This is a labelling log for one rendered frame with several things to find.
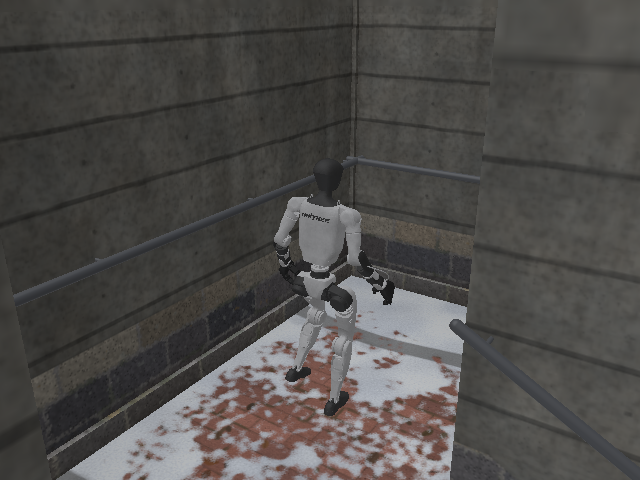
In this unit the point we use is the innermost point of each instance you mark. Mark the right robot hand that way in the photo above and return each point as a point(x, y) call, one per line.
point(387, 292)

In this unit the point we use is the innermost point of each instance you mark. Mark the left robot forearm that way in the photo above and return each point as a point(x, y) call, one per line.
point(283, 254)

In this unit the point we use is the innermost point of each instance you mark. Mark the right robot foot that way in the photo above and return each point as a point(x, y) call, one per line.
point(331, 408)

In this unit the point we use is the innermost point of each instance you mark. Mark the left robot hand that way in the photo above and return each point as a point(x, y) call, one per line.
point(284, 272)

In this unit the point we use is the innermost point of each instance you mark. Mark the robot left upper arm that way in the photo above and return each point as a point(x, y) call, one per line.
point(288, 221)

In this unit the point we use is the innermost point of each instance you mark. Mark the robot right upper arm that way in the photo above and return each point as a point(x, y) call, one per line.
point(351, 218)

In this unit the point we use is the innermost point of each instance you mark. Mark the right robot forearm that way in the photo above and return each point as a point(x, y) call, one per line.
point(371, 275)

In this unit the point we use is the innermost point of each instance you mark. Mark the robot head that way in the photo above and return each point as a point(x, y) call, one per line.
point(328, 173)

